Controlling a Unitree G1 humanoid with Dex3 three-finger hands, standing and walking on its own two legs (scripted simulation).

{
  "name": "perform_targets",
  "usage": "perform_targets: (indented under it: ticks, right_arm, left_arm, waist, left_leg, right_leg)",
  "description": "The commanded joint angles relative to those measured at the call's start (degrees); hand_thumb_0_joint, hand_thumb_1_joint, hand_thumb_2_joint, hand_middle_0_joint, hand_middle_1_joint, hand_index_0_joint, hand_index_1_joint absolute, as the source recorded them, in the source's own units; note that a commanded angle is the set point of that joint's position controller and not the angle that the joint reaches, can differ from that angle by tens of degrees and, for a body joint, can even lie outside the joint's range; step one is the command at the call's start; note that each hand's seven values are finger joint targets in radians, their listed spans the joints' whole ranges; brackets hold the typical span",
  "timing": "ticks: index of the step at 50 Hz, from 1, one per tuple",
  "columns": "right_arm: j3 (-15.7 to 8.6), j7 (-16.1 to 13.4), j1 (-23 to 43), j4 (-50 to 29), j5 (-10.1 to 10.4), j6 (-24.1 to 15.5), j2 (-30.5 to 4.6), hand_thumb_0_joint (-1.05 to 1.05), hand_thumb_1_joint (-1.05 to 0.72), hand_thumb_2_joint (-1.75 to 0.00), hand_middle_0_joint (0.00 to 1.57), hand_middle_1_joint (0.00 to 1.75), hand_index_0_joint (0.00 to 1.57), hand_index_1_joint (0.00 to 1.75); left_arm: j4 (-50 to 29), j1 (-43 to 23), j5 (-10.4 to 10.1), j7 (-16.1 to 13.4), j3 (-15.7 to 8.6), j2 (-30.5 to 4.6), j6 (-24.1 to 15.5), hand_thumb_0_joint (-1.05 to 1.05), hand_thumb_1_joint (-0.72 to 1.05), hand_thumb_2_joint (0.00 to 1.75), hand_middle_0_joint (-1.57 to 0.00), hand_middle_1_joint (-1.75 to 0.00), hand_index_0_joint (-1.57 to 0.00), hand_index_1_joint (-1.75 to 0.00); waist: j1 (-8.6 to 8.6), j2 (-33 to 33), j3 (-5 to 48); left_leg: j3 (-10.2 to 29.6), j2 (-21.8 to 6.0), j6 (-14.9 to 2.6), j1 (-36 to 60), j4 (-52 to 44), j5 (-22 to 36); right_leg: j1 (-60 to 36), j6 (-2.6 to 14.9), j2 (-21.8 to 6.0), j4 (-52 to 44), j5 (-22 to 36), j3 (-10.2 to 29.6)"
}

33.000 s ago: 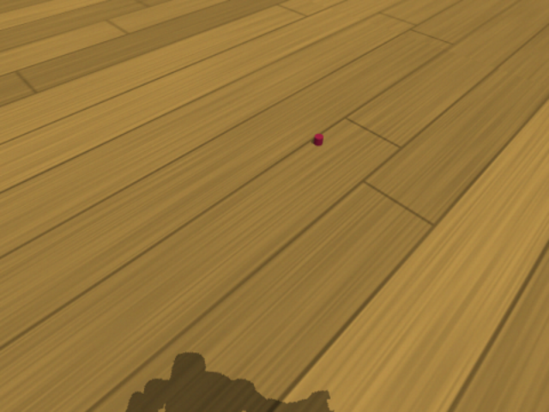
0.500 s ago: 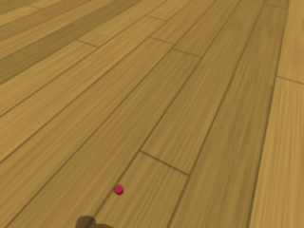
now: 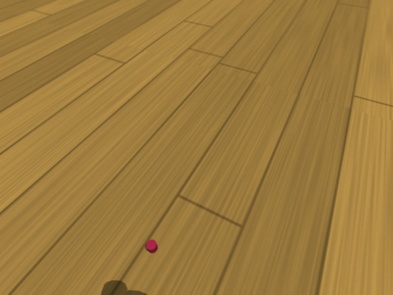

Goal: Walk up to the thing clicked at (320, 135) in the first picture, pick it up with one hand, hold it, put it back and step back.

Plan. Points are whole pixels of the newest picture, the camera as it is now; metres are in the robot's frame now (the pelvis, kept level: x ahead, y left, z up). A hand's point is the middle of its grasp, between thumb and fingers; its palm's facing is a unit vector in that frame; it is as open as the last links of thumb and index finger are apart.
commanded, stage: stand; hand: left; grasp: from above
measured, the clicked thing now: (152, 246) +0.46 +0.23 -0.75
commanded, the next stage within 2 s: step back in 1.42 s
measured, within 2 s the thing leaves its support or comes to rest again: neither
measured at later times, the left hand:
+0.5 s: hand out of the picture +0.09 +0.24 -0.15, palm faces -0.01 -0.94 -0.34, open 7.4 cm
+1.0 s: hand out of the picture +0.09 +0.24 -0.16, palm faces -0.03 -0.94 -0.34, open 7.4 cm
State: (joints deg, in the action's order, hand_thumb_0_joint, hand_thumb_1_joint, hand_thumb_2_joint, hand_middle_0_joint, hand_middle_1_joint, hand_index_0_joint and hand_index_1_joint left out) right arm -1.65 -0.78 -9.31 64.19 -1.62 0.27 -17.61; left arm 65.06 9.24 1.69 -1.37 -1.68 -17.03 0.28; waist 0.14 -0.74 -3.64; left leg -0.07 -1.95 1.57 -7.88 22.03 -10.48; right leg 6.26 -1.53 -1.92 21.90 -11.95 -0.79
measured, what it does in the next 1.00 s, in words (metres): stands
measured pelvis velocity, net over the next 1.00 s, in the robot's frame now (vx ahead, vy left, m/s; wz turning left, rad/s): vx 0.01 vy -0.01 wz -0.02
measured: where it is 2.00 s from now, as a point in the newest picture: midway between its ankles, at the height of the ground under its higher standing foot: outside the picture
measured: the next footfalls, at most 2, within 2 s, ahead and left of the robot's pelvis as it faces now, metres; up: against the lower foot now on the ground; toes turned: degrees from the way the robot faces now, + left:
none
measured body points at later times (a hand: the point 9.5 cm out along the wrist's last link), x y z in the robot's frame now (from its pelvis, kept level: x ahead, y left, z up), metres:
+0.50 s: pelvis +0.01 +0.00 +0.00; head +0.02 -0.01 +0.45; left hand +0.09 +0.29 -0.13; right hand +0.08 -0.30 -0.14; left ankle +0.02 +0.14 -0.74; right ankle +0.00 -0.14 -0.74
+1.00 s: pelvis +0.01 -0.01 +0.00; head +0.02 -0.01 +0.45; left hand +0.09 +0.29 -0.13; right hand +0.07 -0.30 -0.14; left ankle +0.02 +0.14 -0.74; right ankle +0.00 -0.14 -0.74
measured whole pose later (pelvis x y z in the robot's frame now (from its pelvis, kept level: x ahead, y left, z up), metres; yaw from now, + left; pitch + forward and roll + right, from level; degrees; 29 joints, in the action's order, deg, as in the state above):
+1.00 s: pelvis +0.01 -0.01 +0.00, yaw -1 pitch -2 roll +0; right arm -0.5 -0.2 -6.8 65.9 -1.2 -0.3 -18.7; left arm 65.6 6.6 0.9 -0.4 -1.1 -18.6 0.0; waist -0.3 -0.3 -3.3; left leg -1.2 -2.9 2.4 -6.3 18.6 -9.9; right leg 5.8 -0.8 -1.0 19.8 -11.6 0.2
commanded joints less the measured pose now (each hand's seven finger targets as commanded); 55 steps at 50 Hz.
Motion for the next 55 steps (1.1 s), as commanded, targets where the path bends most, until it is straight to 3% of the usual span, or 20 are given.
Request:
perform_targets:
  ticks: [1,3,6,13,17,20,24,33,42,46,49,51,52,55]
  right_arm:
    - [-1.6,-0.6,1.8,-3.0,0.3,-1.7,-10.2,0.0,-0.9,-0.9,0.2,0.3,0.2,0.3]
    - [-1.7,-0.6,2.6,-3.0,0.3,-1.6,-10.6,0.0,-0.9,-0.9,0.2,0.3,0.2,0.3]
    - [-1.4,-0.7,2.3,-2.4,0.5,-1.7,-10.8,0.0,-0.9,-0.9,0.2,0.3,0.2,0.3]
    - [-1.3,-0.6,2.9,-2.0,0.4,-1.7,-11.7,0.0,-0.9,-0.9,0.2,0.3,0.2,0.3]
    - [-1.4,-0.7,3.6,-2.4,0.5,-2.0,-12.0,0.0,-0.9,-0.9,0.2,0.3,0.2,0.3]
    - [-1.3,-0.7,3.5,-2.2,0.5,-2.1,-11.8,0.0,-0.9,-0.9,0.2,0.3,0.2,0.3]
    - [-1.2,-0.5,4.1,-1.8,0.6,-1.7,-11.6,0.0,-0.9,-0.9,0.2,0.3,0.2,0.3]
    - [-1.3,-0.4,4.7,-2.0,0.5,-1.8,-12.4,0.0,-0.9,-0.9,0.2,0.3,0.2,0.3]
    - [-1.2,-0.1,5.0,-1.7,0.6,-1.8,-12.3,0.0,-0.9,-0.9,0.2,0.3,0.2,0.3]
    - [-1.2,0.0,4.7,-1.5,0.6,-1.9,-12.4,0.0,-0.9,-0.9,0.2,0.3,0.2,0.3]
    - [-1.1,0.0,4.3,-1.4,0.7,-1.8,-12.5,0.0,-0.9,-0.9,0.2,0.3,0.2,0.3]
    - [-1.0,0.0,4.7,-1.5,0.7,-1.9,-12.4,0.0,-0.9,-0.9,0.2,0.3,0.2,0.3]
    - [-1.1,-0.1,4.5,-1.5,0.7,-1.8,-13.0,0.0,-0.9,-0.9,0.2,0.3,0.2,0.3]
    - [-1.1,-0.1,4.3,-1.7,0.7,-1.9,-12.8,0.0,-0.9,-0.9,0.2,0.3,0.2,0.3]
  left_arm:
    - [-3.2,-2.5,-0.4,-0.5,-2.3,-11.6,-1.8,0.0,0.9,0.9,-0.2,-0.3,-0.2,-0.3]
    - [-2.8,-2.6,-0.4,-0.5,-2.2,-11.3,-1.6,0.0,0.9,0.9,-0.2,-0.3,-0.2,-0.3]
    - [-2.8,-3.0,-0.7,-0.4,-2.2,-11.6,-1.7,0.0,0.9,0.9,-0.2,-0.3,-0.2,-0.3]
    - [-2.6,-4.1,-0.6,-0.1,-2.2,-12.0,-1.4,0.0,0.9,0.9,-0.2,-0.3,-0.2,-0.3]
    - [-2.7,-4.1,-0.7,-0.1,-2.1,-11.8,-1.7,0.0,0.9,0.9,-0.2,-0.3,-0.2,-0.3]
    - [-3.0,-4.8,-0.7,-0.1,-2.2,-12.1,-1.7,0.0,0.9,0.9,-0.2,-0.3,-0.2,-0.3]
    - [-2.5,-4.6,-0.8,-0.1,-1.9,-11.9,-1.6,0.0,0.9,0.9,-0.2,-0.3,-0.2,-0.3]
    - [-3.0,-5.6,-0.9,0.1,-2.0,-12.8,-1.8,0.0,0.9,0.9,-0.2,-0.3,-0.2,-0.3]
    - [-2.7,-5.0,-0.9,0.4,-2.0,-13.2,-1.7,0.0,0.9,0.9,-0.2,-0.3,-0.2,-0.3]
    - [-2.9,-5.1,-1.0,0.4,-1.8,-13.2,-1.9,0.0,0.9,0.9,-0.2,-0.3,-0.2,-0.3]
    - [-2.8,-5.0,-1.1,0.4,-1.8,-13.5,-1.9,0.0,0.9,0.9,-0.2,-0.3,-0.2,-0.3]
    - [-2.9,-4.9,-1.0,0.4,-1.6,-13.4,-1.9,0.0,0.9,0.9,-0.2,-0.3,-0.2,-0.3]
    - [-3.0,-4.9,-1.0,0.4,-1.7,-13.3,-1.9,0.0,0.9,0.9,-0.2,-0.3,-0.2,-0.3]
    - [-3.1,-5.1,-1.0,0.4,-1.8,-13.9,-2.0,0.0,0.9,0.9,-0.2,-0.3,-0.2,-0.3]
  waist:
    - [0.13,0.3,3.1]
    - [0.16,1.3,2.6]
    - [0.03,0.5,3.3]
    - [0.04,-0.2,2.0]
    - [0.13,0.3,5.2]
    - [-0.2,1.0,5.5]
    - [-0.05,1.6,3.0]
    - [-0.28,0.6,4.6]
    - [-0.1,-0.1,3.2]
    - [-0.18,0.6,4.4]
    - [-0.44,0.5,4.1]
    - [-0.22,0.6,4.2]
    - [-0.27,-0.1,4.3]
    - [-0.37,0.9,5.5]
  left_leg:
    - [4.1,-4.3,-2.24,0.8,-4.1,6.0]
    - [4.0,-4.4,-2.29,0.8,-4.3,4.4]
    - [3.9,-4.7,-2.13,1.6,-4.2,7.4]
    - [3.7,-4.8,-2.02,0.0,-5.8,1.8]
    - [3.4,-5.4,-2.19,3.4,-4.3,11.0]
    - [3.1,-5.5,-1.98,3.9,-4.2,12.2]
    - [3.1,-5.3,-1.81,2.7,-5.3,7.6]
    - [2.7,-5.6,-2.11,3.0,-5.3,7.4]
    - [3.0,-5.4,-1.96,2.2,-6.5,2.9]
    - [2.9,-5.6,-1.87,3.2,-5.9,6.6]
    - [2.7,-5.5,-1.75,2.8,-6.1,5.3]
    - [2.8,-5.7,-1.7,3.0,-5.8,7.6]
    - [2.5,-5.5,-1.88,2.8,-5.8,5.5]
    - [2.7,-6.0,-1.93,4.1,-5.5,9.3]
  right_leg:
    - [0.2,1.95,-5.0,-4.6,7.6,4.8]
    - [0.8,1.98,-4.8,-5.0,5.4,4.5]
    - [-0.1,1.97,-5.0,-4.9,8.6,4.6]
    - [0.8,2.03,-4.7,-5.7,4.2,4.9]
    - [-0.5,2.04,-5.2,-4.4,12.1,4.6]
    - [-0.6,2.07,-5.2,-4.0,13.6,4.4]
    - [1.0,2.02,-4.8,-5.5,8.8,4.5]
    - [-0.2,2.19,-5.1,-5.5,9.6,5.0]
    - [1.3,2.38,-4.8,-6.1,5.4,5.2]
    - [0.9,2.52,-4.9,-5.6,8.0,5.1]
    - [0.9,2.52,-5.0,-5.8,7.4,5.4]
    - [0.7,2.47,-5.0,-5.5,9.3,5.2]
    - [0.7,2.4,-5.0,-5.9,8.2,5.5]
    - [0.0,2.59,-5.2,-4.8,11.7,5.3]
